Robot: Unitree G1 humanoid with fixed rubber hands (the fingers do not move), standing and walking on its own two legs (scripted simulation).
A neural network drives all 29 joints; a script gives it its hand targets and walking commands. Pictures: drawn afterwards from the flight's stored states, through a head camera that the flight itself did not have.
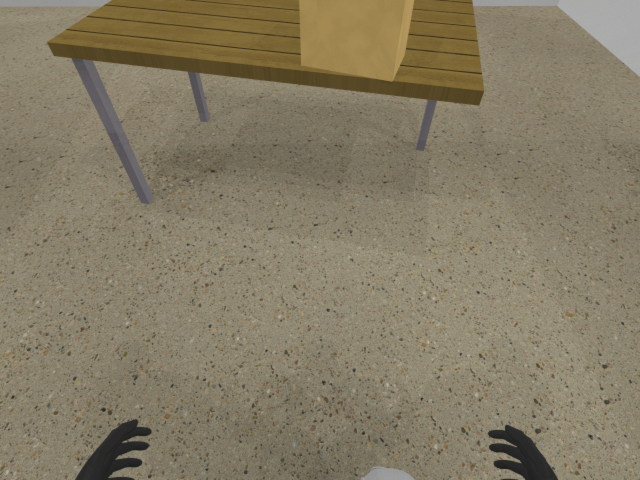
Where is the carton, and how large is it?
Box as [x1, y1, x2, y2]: [299, 0, 413, 81]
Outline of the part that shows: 299,0 301,65 392,81 404,54 413,0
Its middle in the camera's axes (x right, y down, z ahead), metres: +0.10 -0.61 +1.01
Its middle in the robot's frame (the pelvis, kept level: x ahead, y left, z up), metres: +1.18 -0.09 +0.10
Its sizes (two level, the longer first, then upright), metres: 0.264 0.170 0.285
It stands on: a table, 0.70 m high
